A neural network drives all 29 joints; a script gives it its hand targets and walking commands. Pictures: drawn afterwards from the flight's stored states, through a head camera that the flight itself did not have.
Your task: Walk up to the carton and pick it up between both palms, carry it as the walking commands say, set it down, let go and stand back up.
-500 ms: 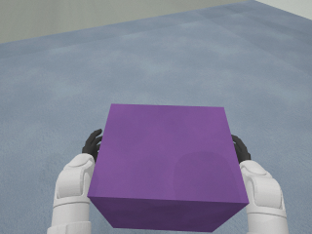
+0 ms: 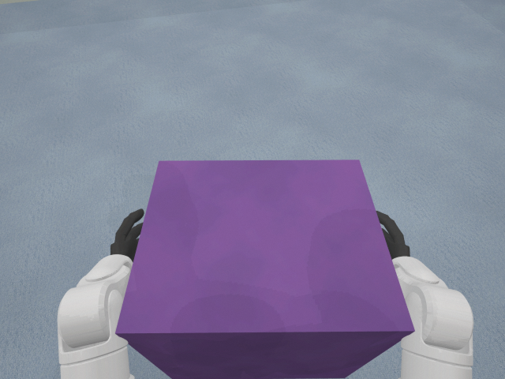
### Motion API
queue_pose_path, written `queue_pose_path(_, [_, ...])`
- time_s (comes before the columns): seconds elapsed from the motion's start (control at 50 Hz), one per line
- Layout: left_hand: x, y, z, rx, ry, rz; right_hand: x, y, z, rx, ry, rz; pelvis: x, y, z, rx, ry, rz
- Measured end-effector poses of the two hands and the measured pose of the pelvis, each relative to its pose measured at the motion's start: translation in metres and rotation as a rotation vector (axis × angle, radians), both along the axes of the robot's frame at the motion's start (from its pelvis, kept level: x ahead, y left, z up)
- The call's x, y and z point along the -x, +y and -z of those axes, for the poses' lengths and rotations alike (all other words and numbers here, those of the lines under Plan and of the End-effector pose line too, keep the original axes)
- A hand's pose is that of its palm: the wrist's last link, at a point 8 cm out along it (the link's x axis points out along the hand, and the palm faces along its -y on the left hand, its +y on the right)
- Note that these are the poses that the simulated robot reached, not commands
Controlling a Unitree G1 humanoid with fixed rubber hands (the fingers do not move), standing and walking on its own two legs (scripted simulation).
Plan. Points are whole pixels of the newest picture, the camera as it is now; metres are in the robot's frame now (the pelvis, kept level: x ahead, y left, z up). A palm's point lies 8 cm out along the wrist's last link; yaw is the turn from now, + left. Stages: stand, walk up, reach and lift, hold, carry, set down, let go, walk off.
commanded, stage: carry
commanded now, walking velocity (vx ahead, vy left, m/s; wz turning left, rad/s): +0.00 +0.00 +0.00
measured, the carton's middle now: (259, 278) +0.26 +0.02 +0.01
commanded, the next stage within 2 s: none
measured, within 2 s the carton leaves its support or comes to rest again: neither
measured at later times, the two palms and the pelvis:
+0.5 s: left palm (169, 182) +0.39 +0.16 +0.07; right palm (397, 188) +0.39 -0.22 +0.05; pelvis +0.14 -0.03 +0.00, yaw +3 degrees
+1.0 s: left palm (178, 199) +0.37 +0.14 +0.05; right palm (408, 194) +0.38 -0.23 +0.05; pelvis +0.12 -0.05 +0.00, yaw +3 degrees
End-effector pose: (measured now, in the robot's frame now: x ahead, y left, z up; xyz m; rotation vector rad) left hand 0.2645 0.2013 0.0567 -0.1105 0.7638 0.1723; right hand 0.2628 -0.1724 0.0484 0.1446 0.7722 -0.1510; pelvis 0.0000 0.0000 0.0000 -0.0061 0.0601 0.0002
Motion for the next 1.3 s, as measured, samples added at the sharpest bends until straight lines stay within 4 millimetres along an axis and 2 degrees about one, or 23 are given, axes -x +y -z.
queue_pose_path(0.06, [-0.014, -0.005, 0.008, 0.070, 0.027, 0.006, -0.007, -0.004, -0.012, 0.041, 0.025, 0.035, -0.019, 0.003, -0.008, 0.013, 0.010, -0.008])
queue_pose_path(0.12, [-0.030, -0.010, 0.006, 0.110, 0.009, 0.011, -0.018, -0.009, -0.026, 0.048, 0.010, 0.072, -0.037, 0.002, -0.014, 0.026, 0.007, -0.015])
queue_pose_path(0.18, [-0.049, -0.013, -0.003, 0.100, -0.023, 0.029, -0.035, -0.012, -0.037, 0.058, -0.021, 0.070, -0.058, -0.001, -0.016, 0.032, 0.004, -0.020])
queue_pose_path(0.28, [-0.085, -0.017, -0.030, 0.043, -0.092, 0.039, -0.071, -0.017, -0.048, 0.028, -0.091, 0.050, -0.091, -0.006, -0.015, 0.031, 0.004, -0.031])
queue_pose_path(0.34, [-0.105, -0.023, -0.032, 0.023, -0.097, 0.028, -0.096, -0.023, -0.043, 0.021, -0.099, 0.027, -0.111, -0.012, -0.008, 0.002, 0.012, -0.032])
queue_pose_path(0.42, [-0.121, -0.033, -0.024, -0.035, -0.035, 0.026, -0.117, -0.034, -0.017, -0.031, -0.034, 0.011, -0.129, -0.019, -0.005, -0.005, 0.018, -0.043])
queue_pose_path(0.5, [-0.130, -0.042, -0.016, -0.048, -0.009, 0.014, -0.130, -0.043, -0.004, -0.039, -0.012, -0.010, -0.138, -0.030, -0.003, -0.016, 0.023, -0.044])
queue_pose_path(0.56, [-0.135, -0.050, -0.012, -0.026, -0.036, 0.004, -0.140, -0.050, -0.008, -0.015, -0.039, -0.020, -0.141, -0.037, 0.000, -0.010, 0.042, -0.054])
queue_pose_path(0.62, [-0.137, -0.053, 0.004, -0.003, -0.015, -0.014, -0.148, -0.054, 0.000, -0.016, -0.016, -0.015, -0.141, -0.044, 0.000, -0.017, 0.041, -0.048])
queue_pose_path(0.68, [-0.127, -0.056, 0.011, -0.010, 0.010, 0.000, -0.143, -0.058, -0.001, 0.014, 0.008, -0.039, -0.141, -0.051, -0.006, -0.020, 0.034, -0.050])
queue_pose_path(0.74, [-0.123, -0.057, -0.002, -0.005, -0.041, -0.016, -0.140, -0.058, -0.013, -0.003, -0.041, -0.029, -0.141, -0.054, -0.007, -0.016, 0.029, -0.051])
queue_pose_path(0.8, [-0.128, -0.057, -0.012, -0.003, -0.106, -0.024, -0.144, -0.058, -0.021, -0.008, -0.108, -0.027, -0.141, -0.054, -0.001, -0.016, 0.044, -0.051])
queue_pose_path(0.86, [-0.127, -0.056, -0.005, -0.015, -0.073, -0.006, -0.142, -0.058, -0.012, 0.009, -0.077, -0.041, -0.137, -0.054, 0.000, -0.020, 0.031, -0.051])
queue_pose_path(0.92, [-0.114, -0.057, 0.003, -0.023, -0.018, 0.015, -0.127, -0.060, -0.005, 0.028, -0.022, -0.053, -0.134, -0.053, -0.003, -0.016, 0.010, -0.050])
queue_pose_path(0.98, [-0.111, -0.057, 0.005, -0.016, -0.036, 0.014, -0.121, -0.059, -0.003, 0.012, -0.037, -0.036, -0.126, -0.051, 0.002, -0.010, 0.015, -0.054])
queue_pose_path(1.02, [-0.109, -0.056, 0.003, -0.026, -0.036, 0.017, -0.117, -0.058, -0.001, -0.003, -0.038, -0.026, -0.122, -0.050, 0.001, -0.013, 0.012, -0.050])
queue_pose_path(1.1, [-0.103, -0.055, -0.015, -0.043, -0.080, 0.022, -0.108, -0.056, -0.011, -0.006, -0.083, -0.026, -0.112, -0.047, 0.000, -0.010, 0.006, -0.052])
queue_pose_path(1.18, [-0.096, -0.052, 0.009, -0.007, -0.007, 0.013, -0.103, -0.056, 0.006, 0.013, -0.011, -0.040, -0.106, -0.046, 0.000, -0.012, -0.002, -0.051])
queue_pose_path(1.22, [-0.087, -0.051, 0.012, -0.017, -0.002, 0.022, -0.097, -0.055, 0.007, 0.026, -0.005, -0.056, -0.102, -0.046, 0.000, -0.012, -0.010, -0.056])
queue_pose_path(1.3, [-0.079, -0.049, -0.013, -0.038, -0.093, 0.014, -0.092, -0.051, -0.018, 0.010, -0.095, -0.047, -0.092, -0.047, -0.001, -0.013, -0.008, -0.054])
